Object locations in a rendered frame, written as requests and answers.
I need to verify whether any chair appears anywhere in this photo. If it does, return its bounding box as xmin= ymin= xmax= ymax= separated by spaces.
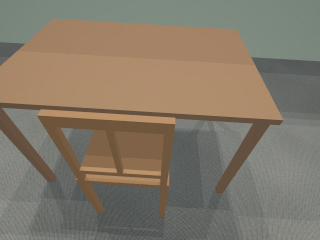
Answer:
xmin=37 ymin=109 xmax=176 ymax=219

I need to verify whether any table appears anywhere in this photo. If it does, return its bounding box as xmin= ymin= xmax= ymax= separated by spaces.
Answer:
xmin=0 ymin=18 xmax=284 ymax=194

